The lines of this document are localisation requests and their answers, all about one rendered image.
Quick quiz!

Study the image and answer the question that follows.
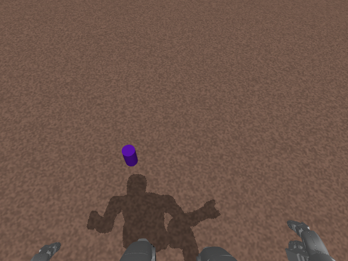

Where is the right robot hand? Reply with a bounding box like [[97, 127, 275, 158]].
[[285, 220, 329, 261]]

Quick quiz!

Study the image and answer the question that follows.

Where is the left robot hand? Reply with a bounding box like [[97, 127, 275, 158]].
[[30, 242, 61, 261]]

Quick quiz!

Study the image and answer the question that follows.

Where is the can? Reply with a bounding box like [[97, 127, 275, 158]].
[[122, 145, 138, 166]]

